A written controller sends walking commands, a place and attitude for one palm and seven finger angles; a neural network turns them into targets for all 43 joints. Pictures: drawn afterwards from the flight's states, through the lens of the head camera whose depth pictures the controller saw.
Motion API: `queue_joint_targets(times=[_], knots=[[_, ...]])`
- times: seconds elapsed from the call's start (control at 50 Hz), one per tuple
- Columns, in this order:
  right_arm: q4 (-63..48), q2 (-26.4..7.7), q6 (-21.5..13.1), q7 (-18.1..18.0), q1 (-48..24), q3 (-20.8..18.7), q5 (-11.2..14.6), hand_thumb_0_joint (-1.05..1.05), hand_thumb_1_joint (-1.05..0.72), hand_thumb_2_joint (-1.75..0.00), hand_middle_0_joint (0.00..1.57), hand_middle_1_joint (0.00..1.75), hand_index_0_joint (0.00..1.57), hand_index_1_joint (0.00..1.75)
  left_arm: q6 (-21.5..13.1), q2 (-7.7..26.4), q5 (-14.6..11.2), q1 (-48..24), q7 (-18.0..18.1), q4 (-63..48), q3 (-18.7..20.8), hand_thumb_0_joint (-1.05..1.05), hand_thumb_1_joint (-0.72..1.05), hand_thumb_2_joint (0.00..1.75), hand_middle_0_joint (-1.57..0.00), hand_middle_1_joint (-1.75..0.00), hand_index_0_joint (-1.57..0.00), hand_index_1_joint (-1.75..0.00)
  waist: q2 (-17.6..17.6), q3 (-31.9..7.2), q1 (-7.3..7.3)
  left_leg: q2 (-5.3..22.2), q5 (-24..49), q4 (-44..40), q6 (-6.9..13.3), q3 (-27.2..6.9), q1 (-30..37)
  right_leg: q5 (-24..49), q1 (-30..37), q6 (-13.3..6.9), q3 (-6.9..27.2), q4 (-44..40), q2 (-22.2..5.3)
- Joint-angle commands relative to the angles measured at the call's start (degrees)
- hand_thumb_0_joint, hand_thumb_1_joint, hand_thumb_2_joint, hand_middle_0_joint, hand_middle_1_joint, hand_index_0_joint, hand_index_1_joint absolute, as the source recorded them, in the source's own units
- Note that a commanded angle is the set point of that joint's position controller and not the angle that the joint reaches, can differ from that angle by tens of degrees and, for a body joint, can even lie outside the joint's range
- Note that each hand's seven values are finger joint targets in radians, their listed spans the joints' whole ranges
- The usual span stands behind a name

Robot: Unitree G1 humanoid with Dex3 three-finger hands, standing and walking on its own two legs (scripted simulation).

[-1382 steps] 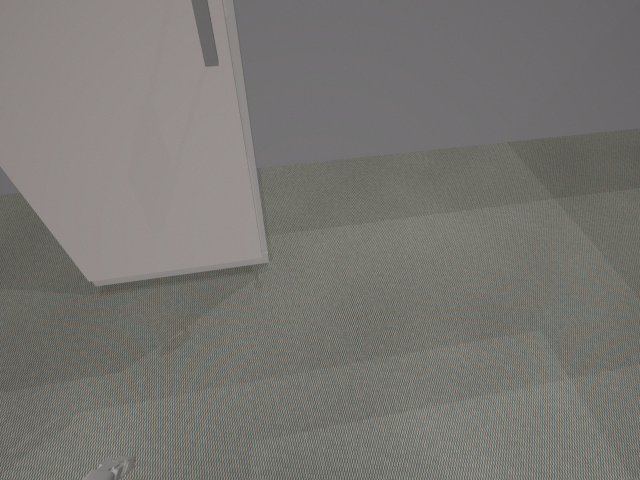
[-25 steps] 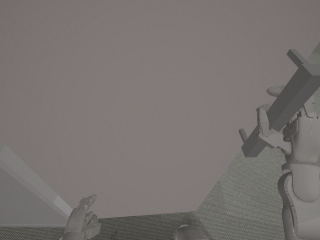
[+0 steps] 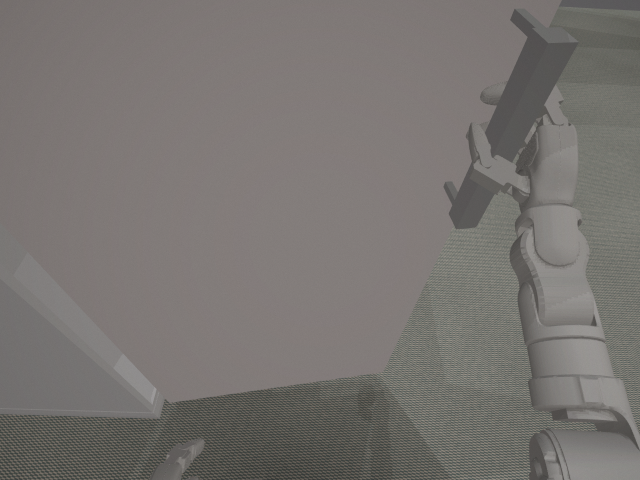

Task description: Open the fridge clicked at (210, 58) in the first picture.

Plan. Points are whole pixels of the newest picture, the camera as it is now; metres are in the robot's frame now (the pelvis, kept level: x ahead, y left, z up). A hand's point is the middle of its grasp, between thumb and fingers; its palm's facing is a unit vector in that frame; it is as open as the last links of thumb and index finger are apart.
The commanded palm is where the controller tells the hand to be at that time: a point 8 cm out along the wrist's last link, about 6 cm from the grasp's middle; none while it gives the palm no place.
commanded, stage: stop walking and hold the door back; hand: right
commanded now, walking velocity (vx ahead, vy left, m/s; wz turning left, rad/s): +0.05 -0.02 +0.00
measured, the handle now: (488, 134) +0.45 -0.15 +0.21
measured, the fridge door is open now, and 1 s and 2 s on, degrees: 80 80 80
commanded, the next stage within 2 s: loosen the grip on the handle in 0.12 s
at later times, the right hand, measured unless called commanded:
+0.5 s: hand (478, 140) +0.44 -0.14 +0.21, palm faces +0.04 +0.99 -0.10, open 10.2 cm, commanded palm +0.39 -0.20 +0.20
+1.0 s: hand (509, 167) +0.41 -0.17 +0.20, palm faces +0.10 +0.98 -0.15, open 14.6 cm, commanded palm +0.38 -0.23 +0.20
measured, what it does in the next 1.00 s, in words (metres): steps on the spot: right foot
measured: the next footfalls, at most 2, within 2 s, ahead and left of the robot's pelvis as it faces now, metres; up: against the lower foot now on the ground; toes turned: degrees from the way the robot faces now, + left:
right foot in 0.24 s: +0.07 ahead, -0.15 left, +0.00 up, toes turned -4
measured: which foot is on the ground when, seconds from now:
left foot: down 0.00-1.00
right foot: down 0.00-0.00, up 0.02-0.22, down 0.24-1.00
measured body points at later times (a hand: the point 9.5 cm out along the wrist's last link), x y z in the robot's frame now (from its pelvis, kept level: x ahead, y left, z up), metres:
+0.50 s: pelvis +0.04 -0.03 +0.00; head +0.04 -0.03 +0.45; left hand +0.17 +0.22 -0.08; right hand +0.43 -0.20 +0.21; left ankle +0.04 +0.09 -0.73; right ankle +0.03 -0.14 -0.73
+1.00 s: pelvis +0.03 -0.01 +0.00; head +0.04 +0.00 +0.45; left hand +0.19 +0.23 -0.09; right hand +0.40 -0.23 +0.21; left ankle +0.04 +0.09 -0.73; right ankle +0.03 -0.14 -0.73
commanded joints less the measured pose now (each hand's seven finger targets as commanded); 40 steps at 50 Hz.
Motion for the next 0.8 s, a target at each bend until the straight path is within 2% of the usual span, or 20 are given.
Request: queue_joint_targets(times=[0.0, 0.04, 0.06, 0.12, 0.18, 0.2, 0.22, 0.24, 0.26, 0.28, 0.32, 0.36, 0.44, 0.52, 0.58, 0.6, 0.62, 0.66, 0.68, 0.78], knots=[[-6.07, -14.84, -1.97, -0.50, -22.21, -8.18, -1.00, 0.00, -0.90, -0.90, 0.45, 1.40, 0.45, 1.40, -2.80, 10.20, 0.10, -5.88, 1.81, -8.66, 4.87, 0.00, 0.90, 0.90, -0.20, -0.30, -0.20, -0.30, 19.00, -16.32, -1.33, 19.54, -12.15, -16.35, 8.70, -29.55, 16.34, -13.58, -17.19, -2.07, 2.16, 17.79, 2.98], [-5.97, -12.91, -2.08, -0.50, -23.25, -7.41, -0.48, 0.00, -0.90, -0.90, 0.45, 1.40, 0.45, 1.40, -3.59, 10.12, 0.34, -7.24, 2.11, -7.19, 4.35, 0.00, 0.90, 0.90, -0.20, -0.30, -0.20, -0.30, 14.79, -14.72, -1.09, 20.72, -7.91, -14.49, 10.90, -28.23, 15.61, -11.25, -19.27, -1.87, 5.81, 23.68, 1.30], [-6.45, -13.42, -2.70, -0.69, -22.90, -8.73, -0.51, 0.00, -0.90, -0.90, 0.45, 1.40, 0.45, 1.40, -3.55, 9.60, 0.61, -6.68, 2.27, -6.82, 3.60, 0.00, 0.90, 0.90, -0.20, -0.30, -0.20, -0.30, 12.35, -16.16, -0.86, 19.75, -2.34, -12.48, 10.30, -22.96, 15.80, -9.28, -17.64, -1.69, 5.38, 22.44, 0.66], [-5.99, -15.21, -3.51, -0.77, -20.78, -11.16, -0.55, 0.00, -0.90, -0.90, 0.45, 1.40, 0.45, 1.40, -3.23, 9.29, 1.35, -7.61, 3.00, -7.23, 2.85, 0.00, 0.90, 0.90, -0.20, -0.30, -0.20, -0.30, 14.01, -17.62, -1.19, 14.98, 3.16, -10.80, 6.63, -12.75, 10.74, -5.21, -8.20, -1.65, 0.55, 8.96, 1.88], [-10.23, -12.69, -4.67, -0.50, -16.90, -9.87, 0.19, 0.00, -0.90, -0.90, 0.45, 1.40, 0.45, 1.40, -3.34, 9.98, 1.47, -7.80, 2.73, -7.90, 3.27, 0.00, 0.90, 0.90, -0.20, -0.30, -0.20, -0.30, 8.86, -18.61, 0.26, 10.77, 1.24, -5.74, 2.49, -7.76, 6.22, 8.70, 4.86, -1.75, -0.33, -9.13, 1.82], [-12.16, -36.54, -4.20, 1.11, -61.78, -21.91, -7.01, 0.00, -0.90, -0.90, 0.45, 1.40, 0.45, 1.40, -6.82, 11.22, 1.77, -10.21, 1.47, -8.88, 6.95, 0.00, 0.90, 0.90, -0.20, -0.30, -0.20, -0.30, 14.76, -18.41, -3.12, 5.43, 12.40, -4.36, 2.03, -11.18, 11.43, 16.02, -0.98, -1.90, -2.88, -5.68, -1.17], [12.79, -16.53, -1.08, 4.03, -49.69, -8.48, -8.07, 0.00, -0.78, -0.84, 0.45, 1.40, 0.45, 1.40, -10.69, 11.17, 2.43, -5.33, -0.23, -7.50, 5.77, 0.00, 0.90, 0.90, -0.20, -0.30, -0.20, -0.30, 9.41, -36.85, 5.04, 1.43, 22.25, 3.92, 3.09, -2.63, 8.18, 25.60, 0.95, -2.04, 0.00, -9.55, 3.55], [8.89, -8.73, -0.78, 6.02, -35.01, -5.60, -4.43, 0.00, -0.66, -0.78, 0.45, 1.40, 0.45, 1.40, -11.86, 11.85, 0.18, 1.89, -2.24, -8.41, 7.25, 0.00, 0.90, 0.90, -0.20, -0.30, -0.20, -0.30, -0.81, -39.86, 0.70, 1.91, 15.69, 3.86, 3.05, -0.61, 3.93, 26.35, 10.46, 0.35, 1.02, -8.19, 2.42], [10.72, -6.73, -1.62, 5.66, -26.99, -9.03, -1.40, 0.00, -0.54, -0.73, 0.45, 1.40, 0.45, 1.40, -11.39, 12.26, -0.25, -1.53, -2.05, -7.27, 6.58, 0.00, 0.90, 0.90, -0.20, -0.30, -0.20, -0.30, -11.36, -32.28, 0.02, 2.04, 11.21, 2.17, 2.06, -0.89, -2.55, 24.83, 13.62, 1.37, 1.57, -5.58, 2.25], [5.93, -6.65, -3.64, 5.11, -24.89, -9.66, 1.07, 0.00, -0.42, -0.67, 0.45, 1.40, 0.45, 1.40, -10.48, 12.67, 0.68, -1.81, -2.46, -7.58, 5.79, 0.00, 0.90, 0.90, -0.20, -0.30, -0.20, -0.30, -11.22, -28.21, -0.84, 1.88, 9.55, 0.51, 1.65, -1.00, -2.91, 22.32, 12.33, 1.91, 2.72, -6.38, 1.62], [2.26, -4.72, -8.18, 3.01, -23.13, -7.86, 1.57, 0.00, -0.17, -0.55, 0.45, 1.40, 0.45, 1.40, -10.08, 12.43, 0.82, -4.01, -3.20, -9.28, 5.49, 0.00, 0.90, 0.90, -0.20, -0.30, -0.20, -0.30, 1.05, -20.03, 0.04, 1.24, 8.04, -0.80, 1.46, -1.31, -1.65, 15.84, 4.23, -0.05, 2.54, -7.25, 0.82], [-2.25, -5.52, -12.01, 1.23, -18.33, -8.08, -0.17, 0.00, 0.07, -0.43, 0.45, 1.40, 0.45, 1.40, -9.63, 12.77, 0.97, -4.55, -4.13, -11.31, 5.96, 0.00, 0.90, 0.90, -0.20, -0.30, -0.20, -0.30, 8.67, -22.67, -1.03, 0.59, 10.82, 0.11, 1.36, -1.50, 1.72, 19.66, 2.66, -1.13, 1.34, -6.77, 0.40], [-12.38, -6.38, -13.09, 0.18, -12.70, -6.82, -1.64, 0.00, 0.55, -0.20, 0.42, 1.37, 0.42, 1.37, -8.64, 12.18, 0.49, -6.16, -5.22, -13.39, 6.17, 0.00, 0.90, 0.90, -0.20, -0.30, -0.20, -0.30, 1.21, -23.72, -2.52, 0.84, 15.31, 0.61, 1.51, -2.64, 3.97, 25.31, 3.84, -1.31, -0.40, -6.02, 0.37], [-20.80, -3.65, -9.02, 0.18, -10.25, -2.82, -2.61, 0.00, 0.55, -0.20, 0.37, 1.30, 0.37, 1.30, -8.29, 11.29, 0.24, -5.76, -5.27, -13.55, 6.10, 0.00, 0.90, 0.90, -0.20, -0.30, -0.20, -0.30, -0.90, -25.03, -1.50, 0.52, 19.61, -0.17, 0.97, -2.98, 4.41, 29.30, 6.17, -1.66, -1.20, -5.14, 0.83], [-23.21, -3.00, -6.08, 0.19, -8.44, -2.41, -1.92, 0.00, 0.55, -0.20, 0.33, 1.25, 0.33, 1.25, -8.09, 11.12, 0.26, -4.99, -4.54, -12.75, 6.10, 0.00, 0.90, 0.90, -0.20, -0.30, -0.20, -0.30, 1.30, -25.22, -0.61, 0.19, 20.44, -0.97, 0.51, -2.60, 4.60, 28.35, 6.78, -1.76, -0.97, -4.98, 0.97], [-15.30, -10.26, -5.05, -0.08, -10.75, -8.03, -2.27, 0.00, 0.55, -0.20, 0.32, 1.23, 0.32, 1.23, -7.19, 12.39, 0.36, -3.38, -3.54, -10.39, 5.96, 0.00, 0.90, 0.90, -0.20, -0.30, -0.20, -0.30, 4.99, -21.78, 0.97, 0.14, 19.05, -1.89, 0.15, -2.99, 3.35, 23.62, 3.62, -1.92, -1.07, -5.01, 1.41], [-15.85, -7.17, -4.83, 0.66, -11.94, -5.48, -1.69, 0.00, 0.55, -0.20, 0.30, 1.22, 0.30, 1.22, -6.73, 11.89, 0.35, -3.89, -3.26, -10.72, 5.57, 0.00, 0.90, 0.90, -0.20, -0.30, -0.20, -0.30, 4.91, -21.27, 1.20, 0.32, 17.28, -2.37, -0.13, -3.06, 3.41, 20.25, 2.11, -2.05, -1.17, -5.51, 1.96], [-15.69, -6.33, -5.69, 1.85, -13.74, -5.16, -0.14, 0.00, 0.55, -0.20, 0.28, 1.18, 0.28, 1.18, -6.55, 11.57, 0.12, -4.29, -2.63, -10.34, 5.42, 0.00, 0.90, 0.90, -0.20, -0.30, -0.20, -0.30, 4.26, -21.27, 1.75, 0.45, 16.43, -2.97, -0.17, -3.22, 3.13, 18.71, 2.65, -2.28, -1.03, -5.21, 2.34], [-14.78, -7.08, -5.82, 2.47, -11.21, -6.48, 0.61, 0.00, 0.55, -0.20, 0.26, 1.17, 0.26, 1.17, -6.46, 11.43, 0.10, -4.17, -2.43, -10.16, 5.37, 0.00, 0.90, 0.90, -0.20, -0.30, -0.20, -0.30, 4.55, -22.18, 0.73, 0.46, 16.57, -2.77, -0.11, -3.27, 4.08, 18.34, 2.34, -2.25, -0.92, -5.07, 2.57], [-12.22, -6.75, -7.44, 4.62, -11.74, -6.15, 2.49, 0.00, 0.55, -0.20, 0.25, 1.15, 0.25, 1.15, -6.13, 11.11, -0.19, -4.79, -2.01, -10.23, 4.87, 0.00, 0.90, 0.90, -0.20, -0.30, -0.20, -0.30, 4.75, -22.19, 0.64, 0.78, 15.64, -2.70, -0.33, -3.41, 3.93, 16.31, 0.82, -2.30, -0.59, -4.49, 3.33]])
